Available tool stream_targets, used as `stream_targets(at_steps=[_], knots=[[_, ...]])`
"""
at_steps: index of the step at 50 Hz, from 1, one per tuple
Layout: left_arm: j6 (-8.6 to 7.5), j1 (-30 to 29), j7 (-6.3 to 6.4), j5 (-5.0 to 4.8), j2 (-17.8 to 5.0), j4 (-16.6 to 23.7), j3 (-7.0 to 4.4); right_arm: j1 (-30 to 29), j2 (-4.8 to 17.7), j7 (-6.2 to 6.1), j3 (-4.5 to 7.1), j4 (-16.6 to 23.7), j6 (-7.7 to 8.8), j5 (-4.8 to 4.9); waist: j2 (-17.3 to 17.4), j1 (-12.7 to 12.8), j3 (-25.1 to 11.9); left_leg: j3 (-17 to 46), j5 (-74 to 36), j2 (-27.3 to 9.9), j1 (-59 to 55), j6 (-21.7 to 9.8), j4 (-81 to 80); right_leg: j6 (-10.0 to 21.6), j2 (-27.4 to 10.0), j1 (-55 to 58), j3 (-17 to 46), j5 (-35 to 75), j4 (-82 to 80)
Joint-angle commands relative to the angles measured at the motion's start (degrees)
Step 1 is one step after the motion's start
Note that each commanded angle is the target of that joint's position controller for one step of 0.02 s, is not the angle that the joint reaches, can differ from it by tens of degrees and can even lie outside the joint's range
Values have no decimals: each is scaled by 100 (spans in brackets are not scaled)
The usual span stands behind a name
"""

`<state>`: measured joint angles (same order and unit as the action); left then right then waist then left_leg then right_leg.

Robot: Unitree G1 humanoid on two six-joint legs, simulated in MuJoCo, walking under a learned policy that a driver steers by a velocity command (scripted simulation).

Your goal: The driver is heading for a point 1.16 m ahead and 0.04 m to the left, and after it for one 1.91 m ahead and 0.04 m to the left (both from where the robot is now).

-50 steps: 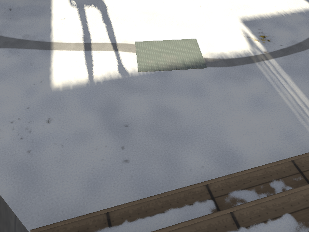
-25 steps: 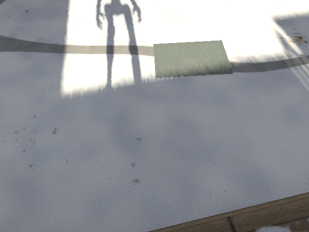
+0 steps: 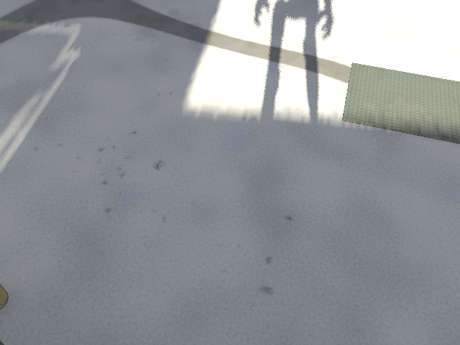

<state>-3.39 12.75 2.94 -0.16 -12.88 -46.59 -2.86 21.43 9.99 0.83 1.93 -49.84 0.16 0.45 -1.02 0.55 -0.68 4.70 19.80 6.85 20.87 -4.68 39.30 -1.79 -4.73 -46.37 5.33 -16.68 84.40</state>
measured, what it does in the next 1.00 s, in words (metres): goes down: right foot 0.17 m lower, then left foot 0.17 m lower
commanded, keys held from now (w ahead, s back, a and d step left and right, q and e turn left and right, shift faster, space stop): w+q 0.14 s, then w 0.86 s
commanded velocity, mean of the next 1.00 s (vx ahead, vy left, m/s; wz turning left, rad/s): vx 0.50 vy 0.00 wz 0.22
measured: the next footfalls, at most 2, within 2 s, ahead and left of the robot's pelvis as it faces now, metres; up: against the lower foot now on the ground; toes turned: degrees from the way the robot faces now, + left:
right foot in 0.30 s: +0.30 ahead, -0.16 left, -0.17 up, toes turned +14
left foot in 0.90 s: +0.67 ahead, +0.13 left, -0.34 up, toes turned +8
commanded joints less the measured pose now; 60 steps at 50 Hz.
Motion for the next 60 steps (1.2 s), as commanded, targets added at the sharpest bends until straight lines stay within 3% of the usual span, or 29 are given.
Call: stream_targets(at_steps=[1, 3, 5, 7, 8, 13, 15, 16, 18, 19, 20, 22, 25, 26, 27, 29, 31, 33, 39, 43, 44, 45, 46, 47, 48, 50, 52, 55, 60], knots=[[-94, 737, -78, 273, -320, 166, -142, -767, 1143, -298, 271, 666, 219, -189, 516, 511, -427, 1569, -3104, -1126, 1017, -1161, -1123, -181, 36, 1267, -128, 2435, -1526], [-129, 242, -213, 74, -585, 423, -241, 49, 787, -379, 218, 393, 246, 22, 523, 163, -286, 1821, -2050, -1080, -12, -1171, -655, -98, -60, 189, 381, 3243, -2174], [-172, -816, -276, 158, -643, 918, -195, 428, 523, -513, 131, 292, 251, 251, 141, -122, 202, 1845, -701, -836, -43, -1073, -206, -11, 105, -14, 512, 4121, -4186], [-208, -1222, -416, 293, -244, 1187, -84, 288, 783, -576, 185, 378, 152, 129, 150, -306, 116, 1472, 170, -455, 1224, -859, -125, -3, 531, 1855, 27, 4995, -5118], [-154, -1101, -460, 206, -183, 1227, -86, 253, 860, -574, 201, 348, 95, 95, 494, -283, 35, 1518, 334, -473, 1371, -863, 4, -31, 588, 2268, -8, 4888, -5024], [-45, 31, -515, -30, -606, 948, -261, 209, 656, -620, 132, 554, -65, 123, 780, -38, 260, 2125, -203, -580, -93, -696, 1857, 286, -129, 2349, 554, 3293, -6445], [-79, 1467, -505, 10, -555, 221, -364, 445, 386, -505, 40, 213, -30, 132, 160, 422, 70, 1511, -245, -167, 602, -384, 3969, 359, -182, 4371, -60, 3540, -6916], [-90, 2723, -567, 180, -668, -219, -354, 759, 24, -288, 10, -9, 74, 104, -1049, 705, -551, 1060, 2446, 469, 2379, -99, 6619, 699, -667, 6379, 312, 5184, -5146], [15, 2883, -697, -114, -718, -433, -259, 1611, 157, -128, -10, 104, 304, 302, -2520, 231, -780, 880, 2733, 317, 4888, 238, 9119, 1155, -1404, 7023, 1775, 4988, -4583], [-40, 2607, -690, -180, -1298, -449, -458, 811, 610, -177, 38, 520, 376, 465, -1890, 251, -787, 534, 1748, -112, 5321, 194, 8167, 2024, -1924, 6603, 3158, 926, -5812], [5, 2063, -600, 10, -748, -402, -272, -381, 796, -315, 104, 671, 261, 473, -134, 281, 12, 319, 978, -474, 5358, 99, 7651, 1970, -1903, 5320, 3373, -1143, -6684], [-178, 857, -480, 96, -232, -254, 67, -911, 850, -388, 143, 839, 155, 305, 214, -327, 966, 902, -551, -1003, 4642, 6, 5999, 1542, -1468, 3084, 3217, -1417, -6559], [-208, 793, -223, 121, -375, -283, 120, -1123, 712, -273, 204, 956, 285, -144, -502, -313, 848, 158, -2385, -1173, 2817, 402, 2693, 1264, -402, 1753, 1329, 1017, -6890], [-172, 1143, -145, 59, -476, -492, 64, -1210, 289, -225, 97, 982, 285, -242, -707, -233, 472, 31, -2757, -1194, 2302, 507, 2519, 1330, -399, 1872, 1260, 2000, -6740], [-156, 1361, -113, 103, -583, -641, 27, -859, 184, -156, 109, 804, 277, -158, -694, -339, 146, 94, -3255, -1163, 2169, 507, 2829, 1400, -479, 2219, 1300, 2515, -6380], [-227, 1952, -39, -106, -432, -812, 39, -1370, 601, -50, 232, 982, 309, -11, -217, -61, 245, 426, -3835, -1252, 3390, 320, 1495, 1276, -449, 3736, 1167, 1933, -5826], [-210, 2449, 42, -195, -185, -903, 118, -2460, 469, 103, 171, 1285, 467, -165, -123, 403, 391, 214, -4595, -1093, 3462, 217, -73, 1133, -344, 4316, 1083, 1261, -5634], [-124, 2522, 92, -62, -183, -916, 142, -2768, 159, 304, 115, 1336, 499, -169, -235, 613, 452, -77, -5295, -809, 2073, 259, -498, 1092, -162, 3379, 877, 477, -5661], [59, 2729, 26, -209, -157, -932, 70, -3674, 235, 459, 56, 1791, 654, 64, -260, 1057, 963, -116, -4078, -761, 2667, 335, -1358, 1194, -142, 4542, 1289, 1012, -4329], [145, 2338, -53, -143, -282, -984, 9, -2622, 433, 418, 113, 1326, 734, 46, -177, 574, 473, -203, -4038, -845, 639, 95, -2316, 1072, 78, 4327, 1073, 2379, -2873], [83, 2140, -182, -22, -291, -1038, -20, -1269, 668, 360, 282, 905, 686, 53, -58, -162, -141, -118, -4730, -960, -1387, -172, -2323, 992, 281, 3506, 1013, 2723, -1672], [-37, 1737, -286, -55, -270, -974, -20, 331, 888, 297, 348, 371, 586, -22, 258, -944, -644, 33, -5631, -1414, -3569, -379, -1871, 720, 638, 1841, 604, 1388, 187], [-175, 2379, -324, -171, 180, -1035, 75, 1140, 1177, 268, 306, 95, 533, -239, 1386, -832, -1593, 791, -7955, -2502, -5904, -903, 375, 465, 1225, -148, 787, -3423, 2798], [-347, 2571, -361, -322, -397, -791, 55, 1161, 1312, 227, 381, -22, 496, -126, 1904, -800, -2346, 1534, -8316, -2858, -6300, -1362, 550, 269, 934, -844, 1012, -3069, 2952], [-377, 2075, -321, -357, -605, -461, 30, 673, 1311, 160, 398, 108, 433, 43, 1587, -710, -2626, 2076, -4814, -2964, -6173, -1690, -259, 199, 503, -1403, 868, -2513, 2192], [-264, 1170, -115, -206, -669, -148, -43, -586, 1015, 104, 285, 431, 396, -23, -268, -194, -1241, 2620, -1551, -2779, -3170, -1498, -1952, 253, 94, -926, 12, -621, 1028], [-126, 929, -72, -29, -325, -141, -80, -1088, 791, 58, 181, 365, 572, -90, -234, 322, -171, 2185, -3333, -2472, -929, -1344, -2054, 80, -197, -72, 210, 12, -249], [-210, 297, -115, 51, -49, 233, -74, -681, 612, -95, 93, 125, 576, -71, 666, 234, -67, 992, -4171, -1743, -179, -972, -2257, -75, -298, 761, 22, 838, -2555], [-137, -1028, -301, 3, 9, 657, 3, 39, 997, -214, 206, -175, 473, 156, 479, -203, -38, 592, -3720, -1581, -772, -663, -2398, 108, 221, 1512, -355, 2259, -4668]])
Velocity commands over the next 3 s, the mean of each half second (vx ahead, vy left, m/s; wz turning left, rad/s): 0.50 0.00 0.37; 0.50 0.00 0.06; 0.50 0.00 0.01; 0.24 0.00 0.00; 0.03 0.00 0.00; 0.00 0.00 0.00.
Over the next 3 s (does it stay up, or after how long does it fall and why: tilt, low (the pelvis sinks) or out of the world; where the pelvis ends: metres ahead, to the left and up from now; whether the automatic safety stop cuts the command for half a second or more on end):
stays up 1.12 0.11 -0.32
